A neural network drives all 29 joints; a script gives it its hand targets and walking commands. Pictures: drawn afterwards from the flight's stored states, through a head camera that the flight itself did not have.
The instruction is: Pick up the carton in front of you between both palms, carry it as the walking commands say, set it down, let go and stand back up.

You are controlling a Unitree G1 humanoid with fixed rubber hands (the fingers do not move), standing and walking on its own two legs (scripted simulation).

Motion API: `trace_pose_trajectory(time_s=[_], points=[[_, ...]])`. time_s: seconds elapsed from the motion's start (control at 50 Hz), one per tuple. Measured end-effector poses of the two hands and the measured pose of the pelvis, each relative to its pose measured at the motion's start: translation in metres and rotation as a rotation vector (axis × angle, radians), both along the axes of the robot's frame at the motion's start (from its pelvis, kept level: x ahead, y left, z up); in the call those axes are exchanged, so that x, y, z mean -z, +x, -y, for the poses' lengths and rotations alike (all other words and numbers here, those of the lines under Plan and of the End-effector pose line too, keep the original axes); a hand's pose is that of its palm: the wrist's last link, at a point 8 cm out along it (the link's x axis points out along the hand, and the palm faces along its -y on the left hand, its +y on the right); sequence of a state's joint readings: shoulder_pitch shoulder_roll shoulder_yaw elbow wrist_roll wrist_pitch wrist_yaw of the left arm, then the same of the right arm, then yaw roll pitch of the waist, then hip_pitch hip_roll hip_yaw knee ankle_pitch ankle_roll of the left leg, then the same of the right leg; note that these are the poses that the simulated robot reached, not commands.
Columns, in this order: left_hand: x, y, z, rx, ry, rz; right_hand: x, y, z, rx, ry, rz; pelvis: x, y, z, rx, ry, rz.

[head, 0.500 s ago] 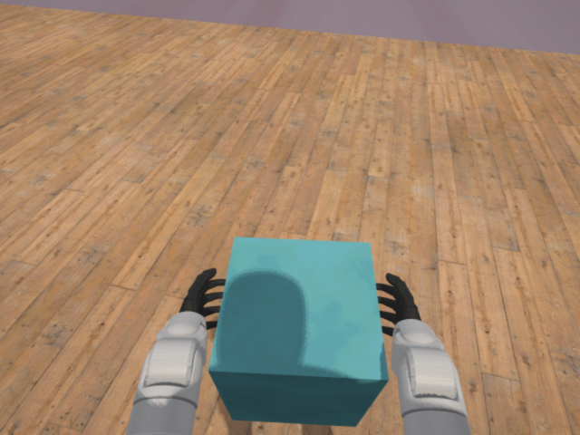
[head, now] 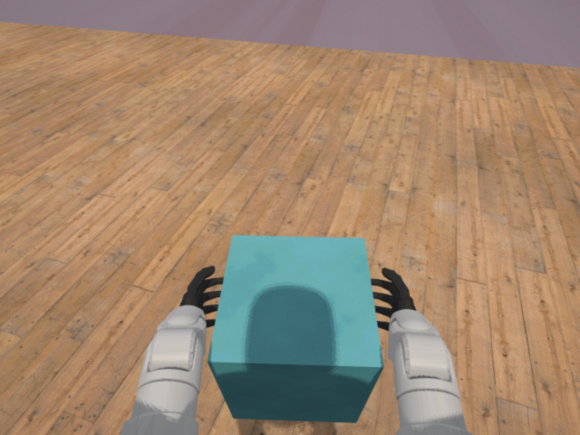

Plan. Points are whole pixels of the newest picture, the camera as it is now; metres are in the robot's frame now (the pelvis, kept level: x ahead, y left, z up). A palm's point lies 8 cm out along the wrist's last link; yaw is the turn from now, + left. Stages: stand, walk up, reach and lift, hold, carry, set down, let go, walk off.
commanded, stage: set down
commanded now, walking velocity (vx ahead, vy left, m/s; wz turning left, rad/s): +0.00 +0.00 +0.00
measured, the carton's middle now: (296, 332) +0.31 +0.00 -0.05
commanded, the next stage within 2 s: none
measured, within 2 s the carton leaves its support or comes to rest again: neither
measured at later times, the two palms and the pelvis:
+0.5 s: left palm (217, 324) +0.36 +0.15 -0.11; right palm (376, 337) +0.34 -0.14 -0.12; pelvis -0.03 +0.02 -0.05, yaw +1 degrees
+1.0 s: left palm (239, 331) +0.43 +0.14 -0.26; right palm (370, 351) +0.39 -0.16 -0.26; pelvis -0.04 +0.03 -0.17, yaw +2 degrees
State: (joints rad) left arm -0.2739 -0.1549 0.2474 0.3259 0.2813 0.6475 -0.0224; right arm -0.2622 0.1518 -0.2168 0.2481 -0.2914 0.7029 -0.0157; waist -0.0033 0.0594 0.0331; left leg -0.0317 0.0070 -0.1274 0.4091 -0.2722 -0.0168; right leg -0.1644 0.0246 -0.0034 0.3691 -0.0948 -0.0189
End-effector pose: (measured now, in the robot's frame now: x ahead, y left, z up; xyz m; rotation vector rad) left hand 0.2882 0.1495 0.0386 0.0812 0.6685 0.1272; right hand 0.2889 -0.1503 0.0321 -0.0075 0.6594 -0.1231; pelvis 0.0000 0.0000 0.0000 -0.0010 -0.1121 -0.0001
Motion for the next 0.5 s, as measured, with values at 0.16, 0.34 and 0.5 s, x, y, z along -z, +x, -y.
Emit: trace_pose_trajectory(time_s=[0.16,0.34,0.5], points=[[0.01,0.017,0.002,-0.017,-0.013,-0.019,0.008,0.02,0.0,0.043,0.039,-0.018,0.006,-0.004,0.004,-0.02,-0.006,-0.01],[0.057,0.056,0.0,0.029,0.008,-0.052,0.056,0.048,-0.003,0.07,0.032,-0.05,0.023,-0.014,-0.006,-0.021,-0.008,-0.161],[0.151,0.077,-0.003,0.073,0.003,-0.044,0.149,0.055,-0.005,0.093,-0.002,-0.04,0.052,-0.026,-0.022,-0.011,0.006,-0.432]])
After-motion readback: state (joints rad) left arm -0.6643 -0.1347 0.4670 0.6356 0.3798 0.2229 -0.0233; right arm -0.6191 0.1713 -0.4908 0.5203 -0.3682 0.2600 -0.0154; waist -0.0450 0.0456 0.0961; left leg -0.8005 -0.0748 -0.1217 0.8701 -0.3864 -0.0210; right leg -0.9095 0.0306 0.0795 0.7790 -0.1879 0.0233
